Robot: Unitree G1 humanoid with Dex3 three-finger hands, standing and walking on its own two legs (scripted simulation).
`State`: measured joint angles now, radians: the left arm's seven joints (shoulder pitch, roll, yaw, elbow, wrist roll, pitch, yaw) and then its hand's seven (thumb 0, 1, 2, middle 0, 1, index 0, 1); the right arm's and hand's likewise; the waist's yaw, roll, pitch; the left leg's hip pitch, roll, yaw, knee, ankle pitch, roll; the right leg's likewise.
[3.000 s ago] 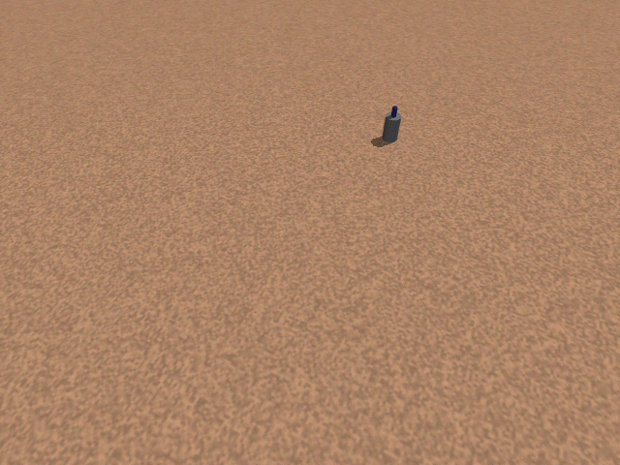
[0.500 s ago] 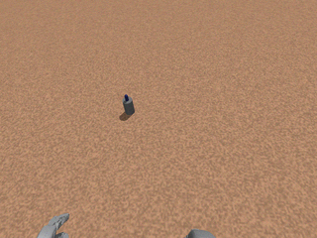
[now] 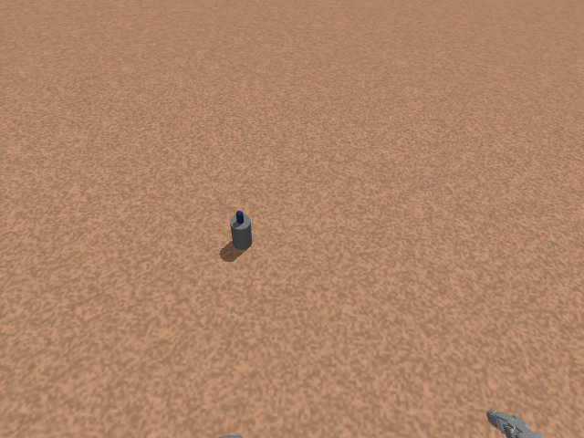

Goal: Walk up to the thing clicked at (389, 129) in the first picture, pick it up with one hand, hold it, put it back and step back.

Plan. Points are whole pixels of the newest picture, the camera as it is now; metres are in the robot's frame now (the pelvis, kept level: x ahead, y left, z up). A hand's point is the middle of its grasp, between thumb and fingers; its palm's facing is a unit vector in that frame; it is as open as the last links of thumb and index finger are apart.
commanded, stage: walk up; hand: left
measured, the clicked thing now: (241, 227) +0.97 +0.18 -0.66
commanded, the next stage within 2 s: none
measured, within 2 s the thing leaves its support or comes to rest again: neither
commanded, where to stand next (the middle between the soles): +0.62 -0.02 m, yaw +0 degrees
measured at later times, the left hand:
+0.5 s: hand (167, 337) +0.29 +0.22 -0.11, palm faces -0.02 -0.91 -0.42, open 7.4 cm
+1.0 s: hand (156, 295) +0.40 +0.27 -0.15, palm faces -0.01 -0.94 -0.34, open 7.4 cm
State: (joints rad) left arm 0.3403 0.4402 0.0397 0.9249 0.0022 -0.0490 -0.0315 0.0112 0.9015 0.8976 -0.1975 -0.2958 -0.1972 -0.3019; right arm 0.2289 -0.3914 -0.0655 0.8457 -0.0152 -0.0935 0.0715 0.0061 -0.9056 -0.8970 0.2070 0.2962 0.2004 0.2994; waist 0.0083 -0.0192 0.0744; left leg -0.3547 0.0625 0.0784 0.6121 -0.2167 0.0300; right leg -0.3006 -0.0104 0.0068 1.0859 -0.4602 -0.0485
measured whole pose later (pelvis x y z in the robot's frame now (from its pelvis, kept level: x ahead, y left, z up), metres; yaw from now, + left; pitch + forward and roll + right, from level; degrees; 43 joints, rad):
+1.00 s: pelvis +0.37 +0.00 +0.00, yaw +2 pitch -4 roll -1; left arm 0.33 0.42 0.03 0.90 0.00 -0.04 -0.03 0.01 0.90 0.90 -0.20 -0.30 -0.20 -0.30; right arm 0.24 -0.39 -0.06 0.84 -0.01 -0.07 0.06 0.01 -0.91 -0.90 0.21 0.30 0.20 0.30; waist 0.00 -0.03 0.09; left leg -0.33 0.03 0.07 0.62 -0.23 0.04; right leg -0.33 -0.03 0.00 1.09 -0.47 -0.05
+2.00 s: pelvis +0.52 +0.00 +0.00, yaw +2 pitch -3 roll -2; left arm 0.16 0.39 0.00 1.03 0.00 0.00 0.00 0.01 0.90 0.90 -0.20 -0.30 -0.20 -0.30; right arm 0.12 -0.36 0.00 1.00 -0.01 0.00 0.02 0.01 -0.90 -0.90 0.21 0.30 0.20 0.30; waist 0.01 -0.01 0.09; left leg -0.34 0.04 -0.01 0.64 -0.25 -0.01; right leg -0.25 -0.03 -0.04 0.59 -0.28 0.03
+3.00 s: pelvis +0.56 +0.00 +0.02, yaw +2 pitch -2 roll +0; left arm 0.07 0.35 0.01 1.17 0.00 0.00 -0.01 0.01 0.90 0.90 -0.20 -0.30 -0.20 -0.30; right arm 0.08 -0.35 0.00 1.17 -0.01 -0.01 0.01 0.01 -0.91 -0.90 0.21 0.30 0.20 0.30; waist -0.01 0.01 0.05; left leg -0.16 0.03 0.01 0.34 -0.14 -0.01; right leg -0.10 -0.04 -0.03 0.32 -0.18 0.03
